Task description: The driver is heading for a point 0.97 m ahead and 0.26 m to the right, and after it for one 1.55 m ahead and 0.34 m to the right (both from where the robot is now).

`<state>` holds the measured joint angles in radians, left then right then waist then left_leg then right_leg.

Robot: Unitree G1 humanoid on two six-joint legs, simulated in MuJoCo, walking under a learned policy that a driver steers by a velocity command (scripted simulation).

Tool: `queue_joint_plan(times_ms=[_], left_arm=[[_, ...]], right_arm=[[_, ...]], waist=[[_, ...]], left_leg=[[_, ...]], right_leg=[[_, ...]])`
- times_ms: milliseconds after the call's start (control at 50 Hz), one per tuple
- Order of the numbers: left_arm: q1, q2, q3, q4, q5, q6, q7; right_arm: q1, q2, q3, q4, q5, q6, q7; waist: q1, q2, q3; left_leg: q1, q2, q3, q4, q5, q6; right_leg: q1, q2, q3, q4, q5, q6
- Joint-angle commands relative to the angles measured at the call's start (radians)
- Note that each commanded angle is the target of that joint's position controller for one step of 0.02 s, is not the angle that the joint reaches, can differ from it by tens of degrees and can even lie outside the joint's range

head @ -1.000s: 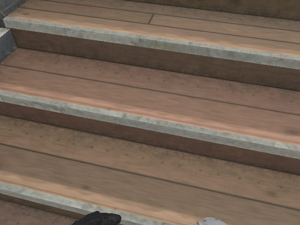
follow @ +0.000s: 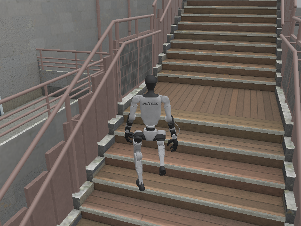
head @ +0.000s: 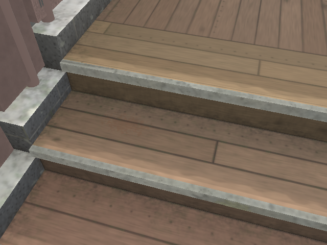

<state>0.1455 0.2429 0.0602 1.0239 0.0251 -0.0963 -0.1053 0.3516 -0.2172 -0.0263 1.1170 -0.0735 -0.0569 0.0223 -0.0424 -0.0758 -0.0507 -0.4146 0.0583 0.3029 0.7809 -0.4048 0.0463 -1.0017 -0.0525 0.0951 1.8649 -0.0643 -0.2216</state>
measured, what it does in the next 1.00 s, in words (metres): climbs, turning right: right foot 0.16 m higher, then left foot 0.16 m higher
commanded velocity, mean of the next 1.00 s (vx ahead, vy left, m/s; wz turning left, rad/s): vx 0.50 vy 0.00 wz -0.52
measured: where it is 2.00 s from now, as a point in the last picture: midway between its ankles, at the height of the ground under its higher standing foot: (256, 60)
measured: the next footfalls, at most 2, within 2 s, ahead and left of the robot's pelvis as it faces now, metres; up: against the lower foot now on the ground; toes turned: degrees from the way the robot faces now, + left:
right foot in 0.30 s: +0.32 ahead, -0.17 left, +0.16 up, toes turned -15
left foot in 0.84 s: +0.69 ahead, -0.09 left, +0.32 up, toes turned -26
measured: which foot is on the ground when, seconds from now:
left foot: down 0.00-0.36, up 0.38-0.82, down 0.84-1.00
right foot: up 0.00-0.28, down 0.30-0.86, up 0.88-1.00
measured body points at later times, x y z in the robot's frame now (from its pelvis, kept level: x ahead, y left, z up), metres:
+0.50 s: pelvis +0.27 -0.09 +0.12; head +0.27 -0.09 +0.57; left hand +0.38 +0.13 -0.03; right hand +0.28 -0.35 -0.03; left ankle +0.22 +0.10 -0.41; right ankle +0.28 -0.16 -0.54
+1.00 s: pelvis +0.56 -0.12 +0.28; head +0.55 -0.11 +0.73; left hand +0.73 +0.08 +0.14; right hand +0.54 -0.37 +0.15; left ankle +0.65 -0.07 -0.38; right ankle +0.41 -0.21 -0.26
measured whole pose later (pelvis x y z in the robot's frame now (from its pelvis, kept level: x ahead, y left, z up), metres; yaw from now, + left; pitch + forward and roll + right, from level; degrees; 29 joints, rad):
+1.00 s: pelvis +0.56 -0.12 +0.28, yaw -31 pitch +6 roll +3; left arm 0.29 0.24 0.06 1.07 0.04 -0.09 -0.09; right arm 0.15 -0.18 0.01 0.93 -0.06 -0.07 0.03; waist -0.04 -0.04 -0.15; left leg -0.71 -0.01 0.15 1.07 -0.46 0.08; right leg -0.70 0.09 0.23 1.65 0.02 -0.18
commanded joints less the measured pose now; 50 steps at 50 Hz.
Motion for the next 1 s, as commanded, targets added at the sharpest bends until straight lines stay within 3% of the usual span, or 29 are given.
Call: queue_joint_plan(times_ms=[20,100,180,200,260,280,320,340,360,380,400,420,440,460,520,580,600,640,700,760,780,840,860,880,900,920,940,980,1000], left_arm=[[0.066,-0.067,-0.033,-0.017,-0.002,0.009,-0.03],[-0.114,-0.023,-0.056,-0.1,-0.015,0.014,0.001],[-0.298,-0.086,-0.111,-0.245,-0.009,0.044,0.022],[-0.364,-0.056,-0.109,-0.294,-0.004,0.06,0.035],[-0.512,-0.092,-0.126,-0.352,-0.013,0.129,0.022],[-0.383,-0.089,-0.109,-0.312,-0.011,0.116,0.01],[-0.12,-0.001,-0.057,-0.245,-0.035,0.063,0.028],[-0.038,0.015,-0.052,-0.242,-0.059,0.04,0.048],[0.18,0.07,-0.017,-0.193,-0.034,0.045,0.064],[0.399,0.152,-0.004,-0.119,0.01,0.058,0.065],[0.484,0.27,0.045,-0.08,0.038,0.066,0.084],[0.44,0.241,0.053,-0.046,0.032,0.055,0.09],[0.371,0.132,0.024,-0.027,0.009,0.043,0.082],[0.307,0.049,-0.004,-0.017,0.017,0.04,0.068],[0.029,-0.081,-0.052,-0.027,0.006,0.053,0.036],[0.023,-0.062,-0.056,-0.004,0.044,0.01,0.033],[0.108,-0.07,-0.068,0.013,0.06,-0.006,0.045],[0.317,-0.093,-0.079,0.091,0.071,-0.014,0.069],[0.481,-0.055,-0.08,0.162,0.106,-0.016,0.048],[0.341,-0.015,-0.075,0.062,0.026,-0.019,-0.004],[0.308,0.02,-0.071,0.032,0.002,-0.028,-0.01],[0.319,0.169,-0.006,0.005,-0.022,-0.051,-0.009],[0.35,0.118,0.003,0.031,0.015,-0.051,-0.014],[0.49,-0.04,-0.027,0.054,0.058,-0.052,-0.026],[0.351,-0.039,-0.01,0.052,0.032,-0.018,-0.037],[0.221,-0.027,0.005,0.026,0.011,-0.01,-0.024],[0.194,-0.026,0.005,0.032,-0.005,-0.008,0.002],[0.113,-0.046,-0.011,-0.006,0.008,-0.004,0.035],[0.104,-0.068,-0.026,-0.014,0.012,0.006,0.038]], right_arm=[[-0.214,0.053,0.03,-0.106,-0.027,-0.042,0.012],[0.083,0.039,0.048,0.046,-0.07,-0.033,0.014],[0.148,0.051,0.066,0.075,-0.095,-0.056,0.005],[0.131,0.054,0.069,0.064,-0.099,-0.061,0.021],[0.15,-0.045,0.036,0.032,-0.013,-0.064,0.066],[0.112,-0.082,0.027,-0.026,0.006,-0.081,0.055],[0.059,-0.119,0.015,-0.07,-0.01,-0.093,0.045],[0.173,-0.107,0.014,-0.051,-0.033,-0.109,0.044],[0.134,-0.165,-0.001,-0.043,-0.046,-0.107,0.061],[0.016,-0.12,-0.011,-0.073,-0.027,-0.089,0.097],[-0.082,-0.094,-0.013,-0.121,0.038,-0.067,0.112],[-0.154,-0.033,-0.006,-0.138,0.038,-0.07,0.097],[-0.125,0.02,0.006,-0.107,0.026,-0.078,0.075],[-0.14,0.084,0.023,-0.13,0.026,-0.082,0.049],[-0.153,0.037,0.033,-0.177,0.032,-0.039,0.043],[-0.215,-0.027,0.034,-0.213,0.022,-0.003,0.035],[-0.222,-0.009,0.04,-0.216,0.021,-0.007,0.033],[-0.284,0.032,0.067,-0.239,0.013,-0.019,0.022],[-0.61,-0.009,0.088,-0.423,0.015,-0.009,-0.005],[-0.781,0.057,0.113,-0.52,0.001,0.046,0.005],[-0.651,0.104,0.119,-0.493,0.013,0.052,0.032],[-0.446,-0.099,0.041,-0.427,0.044,0.029,0.05],[-0.212,-0.146,0.015,-0.353,0.023,0.009,0.047],[0.003,-0.158,0.01,-0.282,0.028,0.005,0.046],[0.205,-0.184,-0.002,-0.228,-0.011,0.022,0.031],[0.189,-0.183,-0.004,-0.186,-0.011,-0.007,0.017],[0.011,-0.171,-0.01,-0.201,0.018,-0.021,0.009],[-0.085,0.047,0.033,-0.138,0.019,-0.01,0.005],[-0.136,0.118,0.051,-0.119,0.02,-0.008,0.002]], waist=[[0.094,0.127,0.029],[0.006,0.09,0.022],[0.013,0.106,0.02],[0.023,0.065,-0.005],[-0.006,0.154,0.052],[0.036,0.218,0.055],[0.13,0.216,-0.081],[0.12,0.176,-0.188],[0.225,0.145,-0.235],[0.263,0.007,-0.265],[0.278,0.03,-0.258],[0.262,-0.051,-0.139],[0.188,-0.095,-0.096],[0.107,-0.055,-0.056],[-0.031,0.107,-0.08],[-0.057,0.125,-0.054],[-0.032,0.034,-0.038],[0.041,0.023,-0.037],[0.118,0.112,-0.012],[0.104,-0.003,0.054],[0.043,-0.106,0.061],[-0.022,-0.092,-0.097],[-0.059,-0.013,-0.222],[-0.056,0.266,-0.464],[-0.179,0.381,-0.352],[-0.175,0.355,-0.103],[-0.09,0.282,-0.001],[-0.001,0.032,-0.045],[0.043,0.056,-0.057]], left_leg=[[-0.05,0.267,-0.244,-0.518,0.216,0.21],[0.398,0.258,-0.182,-0.49,0.304,0.185],[0.477,0.238,-0.082,-0.57,0.358,0.149],[0.447,0.245,-0.043,-0.61,0.32,0.132],[0.228,0.286,0.005,-0.731,0.584,0.214],[0.358,0.319,0.044,-0.657,0.863,0.218],[0.457,0.293,0.105,-0.371,1.445,0.183],[0.148,0.249,0.049,-0.229,1.523,0.124],[-0.084,0.18,0.015,-0.004,1.174,0.059],[-0.377,0.023,-0.111,0.309,0.316,-0.002],[-0.493,-0.02,-0.361,0.604,0.322,0.005],[-0.589,-0.038,-0.482,0.792,0.391,0.025],[-0.576,-0.033,-0.534,0.941,0.495,0.059],[-0.578,-0.063,-0.561,1.081,0.505,0.096],[-0.753,-0.077,-0.548,1.331,0.426,0.174],[-0.73,-0.009,-0.4,1.136,0.396,0.137],[-0.744,-0.014,-0.36,1.256,0.364,0.126],[-0.945,-0.024,-0.373,1.414,0.218,0.104],[-1.09,0.031,-0.364,1.058,0.102,0.123],[-0.535,0.044,-0.196,0.647,-0.015,0.044],[-0.321,0.004,-0.129,0.73,0.056,0.018],[-0.208,-0.145,-0.124,0.378,0.004,0.031],[0.054,-0.069,-0.315,0.294,0.299,0.113],[0.492,0.11,-0.828,0.009,0.111,0.297],[0.508,0.232,-1.302,-0.338,-0.366,0.326],[0.307,0.2,-1.285,-0.394,-0.649,0.242],[0.105,0.213,-1.145,-0.357,-0.552,0.246],[-0.01,0.214,-0.892,-0.309,-0.201,0.229],[-0.044,0.209,-0.83,-0.33,-0.09,0.214]], right_leg=[[-0.028,0.02,0.033,0.321,-0.065,-0.055],[-0.446,0.045,0.063,0.364,-0.133,-0.113],[-0.513,-0.048,-0.034,0.191,-0.176,-0.121],[-0.433,-0.107,-0.068,-0.068,-0.134,-0.095],[0.035,0.0,-0.237,-0.476,-0.527,0.041],[0.07,0.076,-0.307,-0.498,-0.533,0.076],[0.273,0.155,-0.253,-0.627,-0.193,0.021],[0.689,0.142,-0.124,-0.598,-0.022,-0.028],[1.001,0.123,0.023,-0.791,-0.016,-0.053],[1.185,-0.024,0.443,-1.168,-0.086,-0.12],[1.113,-0.099,0.769,-1.379,-0.274,-0.048],[0.948,-0.092,0.723,-1.385,-0.452,-0.022],[0.751,-0.065,0.631,-1.308,-0.425,-0.038],[0.616,-0.06,0.617,-1.325,-0.294,-0.036],[0.499,-0.038,0.457,-1.391,-0.21,-0.053],[0.386,0.039,0.18,-1.43,-0.16,-0.028],[0.393,0.048,0.181,-1.449,-0.134,-0.03],[0.594,0.002,0.269,-1.446,-0.144,-0.049],[0.801,-0.043,0.326,-1.463,-0.184,-0.008],[0.37,-0.096,0.306,-1.768,-0.212,-0.069],[0.3,-0.132,0.26,-1.756,0.087,-0.079],[0.8,-0.123,0.158,-1.5,1.139,-0.024],[0.76,-0.058,0.13,-1.215,1.114,0.035],[0.391,0.081,0.155,-0.935,0.535,0.063],[0.113,0.211,0.247,-0.466,-0.071,0.09],[-0.075,0.186,0.27,-0.171,0.029,0.072],[-0.078,0.136,0.219,-0.078,0.106,0.061],[-0.038,0.101,0.186,-0.01,0.146,0.008],[-0.058,0.081,0.18,0.043,0.131,-0.014]])
Over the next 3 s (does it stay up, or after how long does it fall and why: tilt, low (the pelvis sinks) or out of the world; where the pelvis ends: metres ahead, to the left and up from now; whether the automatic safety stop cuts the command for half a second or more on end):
stays up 1.46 -0.41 0.51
